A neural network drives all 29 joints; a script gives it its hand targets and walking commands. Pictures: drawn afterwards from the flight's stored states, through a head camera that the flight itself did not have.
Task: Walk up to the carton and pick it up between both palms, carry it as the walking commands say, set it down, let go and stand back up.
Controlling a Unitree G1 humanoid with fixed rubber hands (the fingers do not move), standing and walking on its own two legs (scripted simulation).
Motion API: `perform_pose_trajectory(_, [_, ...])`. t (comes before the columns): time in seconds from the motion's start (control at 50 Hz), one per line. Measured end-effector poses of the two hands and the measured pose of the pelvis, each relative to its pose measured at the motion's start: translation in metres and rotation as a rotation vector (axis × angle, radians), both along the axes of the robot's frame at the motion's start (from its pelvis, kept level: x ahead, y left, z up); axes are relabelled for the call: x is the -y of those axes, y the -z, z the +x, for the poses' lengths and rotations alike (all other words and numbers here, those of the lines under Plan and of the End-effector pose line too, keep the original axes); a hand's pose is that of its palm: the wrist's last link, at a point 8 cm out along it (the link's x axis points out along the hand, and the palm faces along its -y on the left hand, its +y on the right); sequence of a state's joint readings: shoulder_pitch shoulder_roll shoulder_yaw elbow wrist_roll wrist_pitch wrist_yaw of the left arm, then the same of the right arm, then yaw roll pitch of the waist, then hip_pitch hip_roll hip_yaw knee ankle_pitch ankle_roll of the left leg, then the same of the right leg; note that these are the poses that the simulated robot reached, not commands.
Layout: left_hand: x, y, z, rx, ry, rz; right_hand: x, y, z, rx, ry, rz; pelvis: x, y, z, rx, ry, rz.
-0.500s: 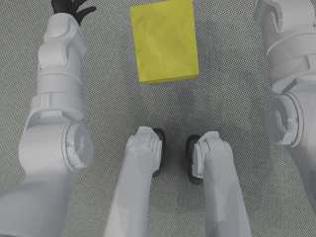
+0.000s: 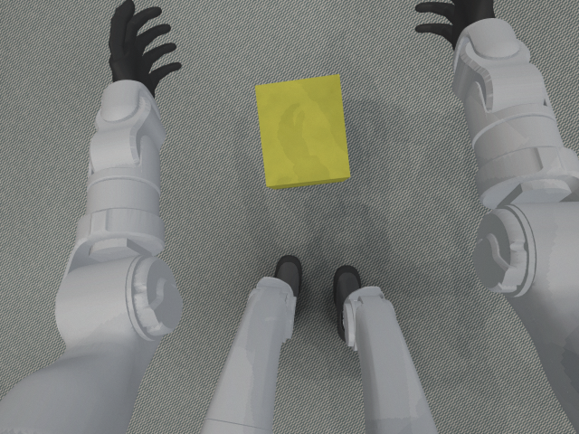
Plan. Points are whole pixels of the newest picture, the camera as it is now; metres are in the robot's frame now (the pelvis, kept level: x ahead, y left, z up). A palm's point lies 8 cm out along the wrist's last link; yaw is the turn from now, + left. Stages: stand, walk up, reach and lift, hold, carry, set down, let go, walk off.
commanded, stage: set down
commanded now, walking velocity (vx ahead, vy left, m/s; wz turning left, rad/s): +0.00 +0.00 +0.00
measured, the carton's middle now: (303, 138) +0.52 +0.06 -0.57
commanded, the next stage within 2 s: let go in 0.04 s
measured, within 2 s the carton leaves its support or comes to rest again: neither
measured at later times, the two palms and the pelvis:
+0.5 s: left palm (86, 153) +0.40 +0.26 -0.04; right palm (501, 130) +0.45 -0.15 -0.05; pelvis +0.04 +0.02 +0.07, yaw -1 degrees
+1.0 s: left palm (28, 357) +0.24 +0.24 +0.05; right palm out of the picture +0.28 -0.22 +0.04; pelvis +0.08 +0.01 +0.12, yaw +2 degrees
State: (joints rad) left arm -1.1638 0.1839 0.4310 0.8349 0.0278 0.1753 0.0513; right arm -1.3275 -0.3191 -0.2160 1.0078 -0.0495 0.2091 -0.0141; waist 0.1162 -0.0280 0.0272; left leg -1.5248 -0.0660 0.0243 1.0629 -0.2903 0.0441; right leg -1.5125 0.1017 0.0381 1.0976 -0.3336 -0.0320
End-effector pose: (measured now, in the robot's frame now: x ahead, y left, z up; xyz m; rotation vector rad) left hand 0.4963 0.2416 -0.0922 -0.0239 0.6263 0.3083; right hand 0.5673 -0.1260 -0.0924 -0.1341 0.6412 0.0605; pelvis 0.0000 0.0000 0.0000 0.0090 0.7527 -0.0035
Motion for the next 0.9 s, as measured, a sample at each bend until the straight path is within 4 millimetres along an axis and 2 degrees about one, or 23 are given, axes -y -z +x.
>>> perform_pose_trajectory(0.08, [0.001,-0.009,0.000,-0.010,0.004,-0.006,-0.001,-0.010,-0.001,-0.013,-0.003,0.000,-0.002,-0.013,0.004,0.000,0.002,-0.003])
perform_pose_trajectory(0.18, [0.004,-0.008,0.000,-0.028,0.018,-0.002,-0.004,-0.010,-0.004,-0.024,-0.006,-0.019,-0.005,-0.023,0.010,0.000,-0.001,-0.010])
perform_pose_trajectory(0.24, [0.004,-0.005,-0.006,-0.046,0.050,0.021,-0.004,-0.008,-0.013,-0.029,0.004,-0.049,-0.006,-0.029,0.014,0.005,-0.004,-0.014])
perform_pose_trajectory(0.3, [0.000,-0.006,-0.019,-0.070,0.103,0.052,0.001,-0.008,-0.032,-0.032,0.033,-0.076,-0.008,-0.037,0.021,0.019,-0.006,-0.016])
perform_pose_trajectory(0.4, [-0.009,-0.023,-0.055,-0.121,0.189,0.087,0.010,-0.019,-0.078,-0.053,0.079,-0.106,-0.013,-0.055,0.034,0.070,-0.004,-0.020])
perform_pose_trajectory(0.58, [-0.022,-0.081,-0.121,-0.155,0.245,0.094,0.026,-0.068,-0.146,-0.078,0.083,-0.116,-0.020,-0.083,0.052,0.251,-0.018,-0.024])
perform_pose_trajectory(0.78, [-0.013,-0.116,-0.204,-0.179,0.232,0.078,0.054,-0.107,-0.217,-0.102,0.080,-0.095,-0.017,-0.105,0.068,0.468,-0.032,-0.014])
perform_pose_trajectory(0.9, [-0.005,-0.132,-0.244,-0.193,0.233,0.076,0.075,-0.123,-0.260,-0.114,0.077,-0.098,-0.012,-0.114,0.075,0.593,-0.032,-0.004])
